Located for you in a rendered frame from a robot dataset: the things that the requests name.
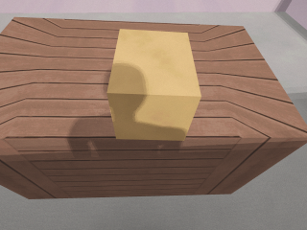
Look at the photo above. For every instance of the carton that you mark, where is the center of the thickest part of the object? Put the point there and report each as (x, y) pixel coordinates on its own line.
(153, 90)

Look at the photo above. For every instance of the pedestal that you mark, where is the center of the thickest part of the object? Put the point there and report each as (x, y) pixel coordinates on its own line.
(57, 138)

